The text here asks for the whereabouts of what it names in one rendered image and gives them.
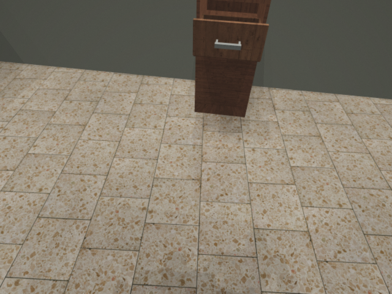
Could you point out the handle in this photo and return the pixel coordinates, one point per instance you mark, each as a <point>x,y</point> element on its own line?
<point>230,46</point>

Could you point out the drawer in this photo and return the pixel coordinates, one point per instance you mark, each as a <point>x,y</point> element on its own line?
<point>228,29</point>

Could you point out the cabinet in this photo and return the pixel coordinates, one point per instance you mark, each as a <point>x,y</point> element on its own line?
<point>223,86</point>

